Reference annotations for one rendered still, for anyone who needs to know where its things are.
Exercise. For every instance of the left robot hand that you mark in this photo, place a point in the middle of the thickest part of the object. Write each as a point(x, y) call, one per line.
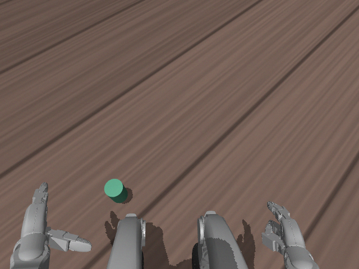
point(35, 221)

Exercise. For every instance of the right robot arm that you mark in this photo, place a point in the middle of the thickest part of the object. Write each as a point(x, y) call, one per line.
point(296, 257)

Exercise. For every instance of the can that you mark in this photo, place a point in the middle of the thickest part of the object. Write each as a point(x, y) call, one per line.
point(116, 190)

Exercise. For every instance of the right robot hand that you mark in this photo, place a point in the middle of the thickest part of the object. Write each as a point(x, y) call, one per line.
point(286, 234)

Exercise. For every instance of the left robot arm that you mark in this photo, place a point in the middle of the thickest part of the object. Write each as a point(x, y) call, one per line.
point(31, 252)

